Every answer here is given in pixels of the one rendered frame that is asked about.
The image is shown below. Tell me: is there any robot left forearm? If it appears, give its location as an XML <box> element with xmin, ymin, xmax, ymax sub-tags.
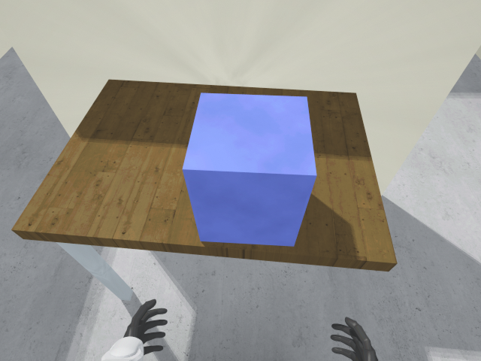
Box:
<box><xmin>101</xmin><ymin>336</ymin><xmax>144</xmax><ymax>361</ymax></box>

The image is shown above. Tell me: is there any carton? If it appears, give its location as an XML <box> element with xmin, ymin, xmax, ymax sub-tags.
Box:
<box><xmin>183</xmin><ymin>93</ymin><xmax>317</xmax><ymax>247</ymax></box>

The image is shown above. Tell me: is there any robot left hand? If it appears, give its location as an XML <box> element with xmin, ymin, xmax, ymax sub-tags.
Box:
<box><xmin>123</xmin><ymin>299</ymin><xmax>168</xmax><ymax>355</ymax></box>

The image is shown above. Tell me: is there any table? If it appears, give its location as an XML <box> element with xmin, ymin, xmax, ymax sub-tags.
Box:
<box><xmin>12</xmin><ymin>80</ymin><xmax>398</xmax><ymax>301</ymax></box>

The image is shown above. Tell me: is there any robot right hand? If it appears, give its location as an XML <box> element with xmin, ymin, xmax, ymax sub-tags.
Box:
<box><xmin>331</xmin><ymin>317</ymin><xmax>378</xmax><ymax>361</ymax></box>

